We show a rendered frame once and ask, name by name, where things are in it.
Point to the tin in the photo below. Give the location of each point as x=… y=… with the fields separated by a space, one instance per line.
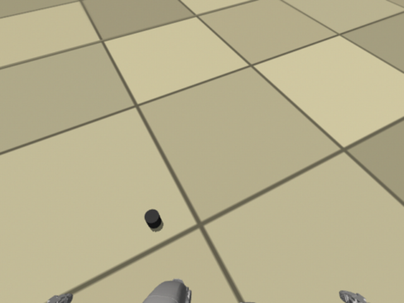
x=152 y=218

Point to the right robot hand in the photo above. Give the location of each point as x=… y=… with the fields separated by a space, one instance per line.
x=350 y=297

